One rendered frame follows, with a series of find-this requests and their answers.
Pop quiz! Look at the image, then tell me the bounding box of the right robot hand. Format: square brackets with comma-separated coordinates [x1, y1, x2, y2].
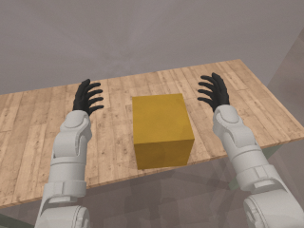
[197, 72, 230, 113]

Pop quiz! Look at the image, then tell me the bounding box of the carton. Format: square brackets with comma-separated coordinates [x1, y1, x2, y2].
[132, 93, 195, 170]

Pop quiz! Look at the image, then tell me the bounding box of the robot right upper arm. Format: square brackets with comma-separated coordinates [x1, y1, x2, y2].
[243, 189, 304, 228]

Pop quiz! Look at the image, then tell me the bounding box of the robot left forearm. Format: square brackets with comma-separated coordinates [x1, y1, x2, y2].
[34, 110, 92, 228]

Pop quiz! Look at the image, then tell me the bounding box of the robot right forearm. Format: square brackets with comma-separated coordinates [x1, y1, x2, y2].
[212, 104, 304, 217]

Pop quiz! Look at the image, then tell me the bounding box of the robot left upper arm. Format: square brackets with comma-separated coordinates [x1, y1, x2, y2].
[36, 205, 90, 228]

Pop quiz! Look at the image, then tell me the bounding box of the left robot hand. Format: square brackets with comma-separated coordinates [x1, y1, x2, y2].
[72, 79, 104, 117]

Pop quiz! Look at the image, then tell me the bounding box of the table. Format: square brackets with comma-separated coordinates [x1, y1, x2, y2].
[0, 59, 304, 228]

